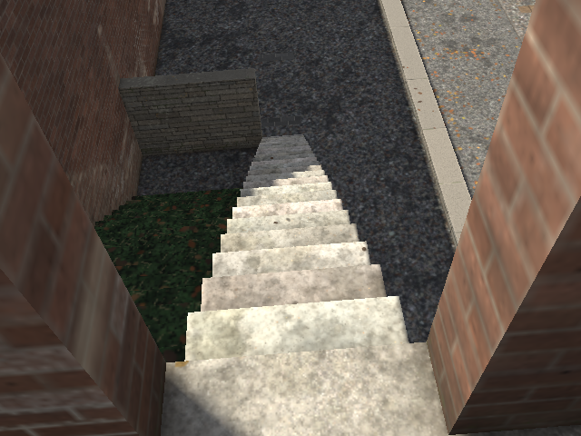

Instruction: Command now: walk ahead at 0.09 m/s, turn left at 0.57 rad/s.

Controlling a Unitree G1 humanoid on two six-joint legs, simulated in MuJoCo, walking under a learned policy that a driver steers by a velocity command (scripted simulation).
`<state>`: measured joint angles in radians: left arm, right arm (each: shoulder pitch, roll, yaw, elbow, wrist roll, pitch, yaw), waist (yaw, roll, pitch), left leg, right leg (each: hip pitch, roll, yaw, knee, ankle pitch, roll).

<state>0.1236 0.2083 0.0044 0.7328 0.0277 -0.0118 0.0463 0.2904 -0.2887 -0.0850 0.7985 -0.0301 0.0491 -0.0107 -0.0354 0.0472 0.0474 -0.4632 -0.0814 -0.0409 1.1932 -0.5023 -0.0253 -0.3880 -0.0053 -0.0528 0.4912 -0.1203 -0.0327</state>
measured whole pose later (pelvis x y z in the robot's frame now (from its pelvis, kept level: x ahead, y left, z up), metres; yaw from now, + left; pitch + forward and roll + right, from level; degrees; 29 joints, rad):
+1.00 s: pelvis -0.01 +0.01 +0.01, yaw +13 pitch -1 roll +0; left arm 0.23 0.22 0.02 0.98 0.01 0.04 0.04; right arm 0.28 -0.21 -0.01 0.87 -0.01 -0.01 -0.03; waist 0.01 -0.01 0.04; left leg -0.18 -0.05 -0.03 0.38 -0.18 0.03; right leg -0.10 0.03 0.00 0.37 -0.25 -0.03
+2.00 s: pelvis +0.01 +0.01 +0.01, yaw +12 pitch -1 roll +0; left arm 0.29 0.16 -0.01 1.19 0.01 0.03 0.06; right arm 0.31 -0.13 0.00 1.11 -0.01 -0.03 -0.05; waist 0.02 -0.02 0.03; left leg -0.15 -0.05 -0.03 0.37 -0.20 0.03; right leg -0.07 0.03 0.01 0.35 -0.26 -0.03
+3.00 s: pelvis +0.22 -0.02 +0.00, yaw +12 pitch +0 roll +2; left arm 0.56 0.12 -0.02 1.13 0.02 -0.09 0.04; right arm 0.09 -0.14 -0.03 0.97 -0.01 -0.03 0.01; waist 0.05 0.00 0.08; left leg -0.63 -0.01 0.12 0.83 -0.15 0.08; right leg 0.11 0.06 -0.06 0.27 -0.39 -0.10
